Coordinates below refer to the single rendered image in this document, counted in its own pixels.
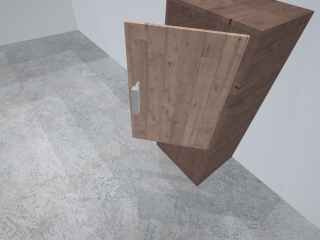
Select handle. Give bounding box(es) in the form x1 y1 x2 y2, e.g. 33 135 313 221
131 81 140 114

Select cupboard door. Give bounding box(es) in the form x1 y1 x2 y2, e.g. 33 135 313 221
124 20 250 150

